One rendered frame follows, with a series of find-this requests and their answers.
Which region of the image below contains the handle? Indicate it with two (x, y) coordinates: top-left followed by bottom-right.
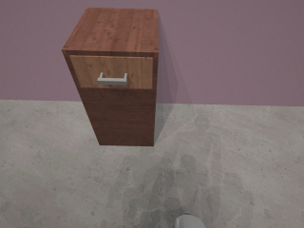
(97, 72), (127, 86)

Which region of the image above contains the cabinet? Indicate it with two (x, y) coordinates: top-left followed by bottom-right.
(62, 7), (159, 146)

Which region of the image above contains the right robot thigh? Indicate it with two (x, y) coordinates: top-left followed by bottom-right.
(175, 214), (206, 228)

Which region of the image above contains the drawer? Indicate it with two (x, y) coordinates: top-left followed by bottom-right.
(69, 55), (153, 89)

